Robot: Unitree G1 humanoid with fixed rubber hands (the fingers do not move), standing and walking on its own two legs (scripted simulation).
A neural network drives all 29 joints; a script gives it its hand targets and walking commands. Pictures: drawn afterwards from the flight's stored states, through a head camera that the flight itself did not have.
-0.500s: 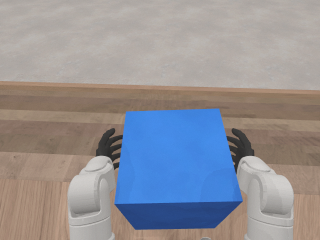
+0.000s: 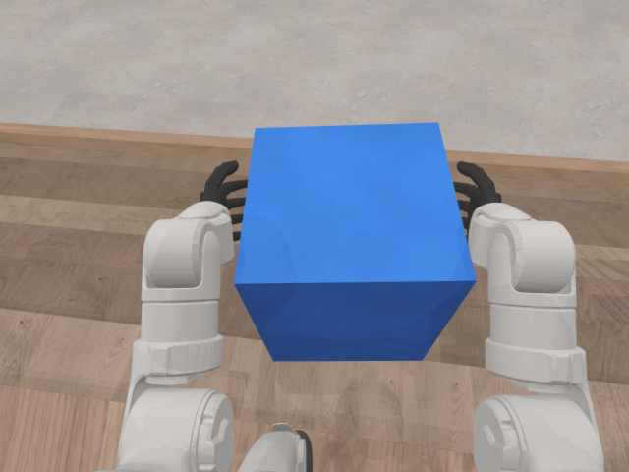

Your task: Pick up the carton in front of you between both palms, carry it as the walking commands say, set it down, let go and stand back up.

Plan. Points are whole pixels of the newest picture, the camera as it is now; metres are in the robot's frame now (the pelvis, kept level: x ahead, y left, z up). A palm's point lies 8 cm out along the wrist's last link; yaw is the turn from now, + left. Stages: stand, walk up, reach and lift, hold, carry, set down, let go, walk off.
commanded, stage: carry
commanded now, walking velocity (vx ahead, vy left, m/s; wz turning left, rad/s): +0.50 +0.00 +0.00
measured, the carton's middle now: (346, 255) +0.38 +0.01 +0.05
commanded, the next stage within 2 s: none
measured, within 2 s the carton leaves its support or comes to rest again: neither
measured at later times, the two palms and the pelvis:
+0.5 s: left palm (277, 85) +0.71 +0.14 +0.07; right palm (453, 88) +0.70 -0.16 +0.08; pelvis +0.34 +0.00 -0.06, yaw +1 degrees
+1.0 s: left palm (303, 91) +1.06 +0.13 -0.17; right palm (411, 93) +1.07 -0.17 -0.18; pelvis +0.70 -0.03 -0.27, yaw +3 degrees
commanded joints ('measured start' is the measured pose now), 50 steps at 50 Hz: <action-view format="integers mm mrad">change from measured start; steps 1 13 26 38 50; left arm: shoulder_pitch -680 -703 -596 -861 -545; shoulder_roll -1030 -1074 -970 -1242 -1046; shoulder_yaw -629 -580 -569 -623 -617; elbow -74 -170 28 -44 -89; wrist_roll -441 -312 -272 -546 -380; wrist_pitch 10 15 11 -33 -67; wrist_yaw -242 -178 -247 -273 -238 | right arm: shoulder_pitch -719 -937 -694 -786 -601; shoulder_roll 995 1172 1111 1115 1077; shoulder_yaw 631 701 675 545 724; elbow -43 -242 92 17 -60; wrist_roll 398 554 459 379 432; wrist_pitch -15 -20 -51 -62 -114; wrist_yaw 190 243 282 194 198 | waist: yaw -17 -131 90 24 -190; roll -163 76 66 27 43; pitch -472 -581 -473 -433 -628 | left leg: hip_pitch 305 836 382 -155 1074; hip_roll -119 196 51 -14 200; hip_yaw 117 -322 3 -95 -715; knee -186 -178 519 303 -103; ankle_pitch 105 364 285 208 448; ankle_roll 39 176 -7 -23 369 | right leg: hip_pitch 253 -554 212 127 -770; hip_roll -161 -20 17 -110 -1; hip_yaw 74 190 33 419 305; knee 78 551 16 240 1151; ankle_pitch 1052 22 887 645 -164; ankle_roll -62 48 -18 -76 98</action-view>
